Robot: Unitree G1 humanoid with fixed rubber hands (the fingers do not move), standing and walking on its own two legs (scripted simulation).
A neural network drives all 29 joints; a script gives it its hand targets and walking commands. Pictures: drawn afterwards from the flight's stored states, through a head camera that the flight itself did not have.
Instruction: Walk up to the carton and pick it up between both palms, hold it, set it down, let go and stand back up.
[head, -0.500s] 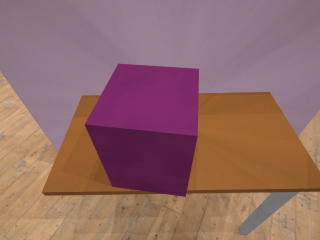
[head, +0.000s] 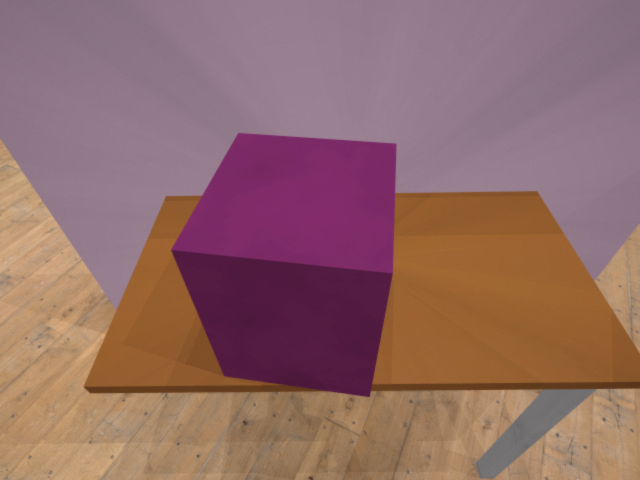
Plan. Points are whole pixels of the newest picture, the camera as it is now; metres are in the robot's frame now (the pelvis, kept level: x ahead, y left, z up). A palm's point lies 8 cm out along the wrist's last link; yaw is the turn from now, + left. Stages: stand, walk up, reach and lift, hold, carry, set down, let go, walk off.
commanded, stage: stand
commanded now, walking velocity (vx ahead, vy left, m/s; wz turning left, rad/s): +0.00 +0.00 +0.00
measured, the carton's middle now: (305, 267) +0.42 +0.04 +0.04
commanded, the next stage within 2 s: none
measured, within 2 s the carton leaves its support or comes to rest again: neither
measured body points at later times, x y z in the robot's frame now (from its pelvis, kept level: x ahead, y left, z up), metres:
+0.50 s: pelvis +0.00 +0.00 +0.00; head +0.00 +0.00 +0.45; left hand -0.01 +0.23 -0.15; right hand -0.02 -0.24 -0.16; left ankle +0.00 +0.13 -0.74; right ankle +0.00 -0.09 -0.74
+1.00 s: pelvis +0.00 +0.00 +0.00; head +0.00 +0.00 +0.45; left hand -0.01 +0.23 -0.15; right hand -0.02 -0.23 -0.16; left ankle +0.00 +0.13 -0.74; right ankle +0.00 -0.09 -0.74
